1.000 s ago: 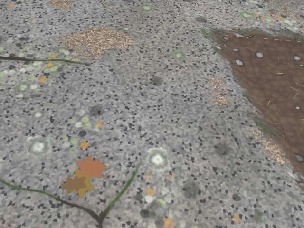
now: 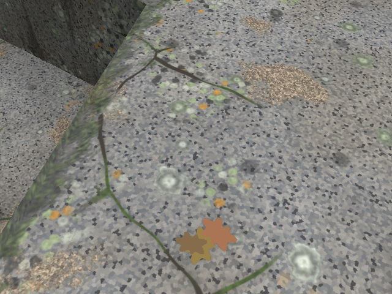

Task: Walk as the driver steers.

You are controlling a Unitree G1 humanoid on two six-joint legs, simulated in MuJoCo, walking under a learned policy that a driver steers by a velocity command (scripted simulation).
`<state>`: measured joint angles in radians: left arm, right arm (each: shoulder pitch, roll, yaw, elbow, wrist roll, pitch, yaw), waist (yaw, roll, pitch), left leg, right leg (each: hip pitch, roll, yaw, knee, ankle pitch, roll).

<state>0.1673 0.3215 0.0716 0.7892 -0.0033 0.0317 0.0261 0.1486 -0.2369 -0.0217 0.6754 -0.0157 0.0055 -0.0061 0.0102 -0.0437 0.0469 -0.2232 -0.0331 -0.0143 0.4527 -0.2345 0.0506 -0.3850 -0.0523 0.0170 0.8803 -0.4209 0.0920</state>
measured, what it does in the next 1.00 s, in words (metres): walks ahead: right foot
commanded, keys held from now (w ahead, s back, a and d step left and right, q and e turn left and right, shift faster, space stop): no key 0.50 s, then w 0.50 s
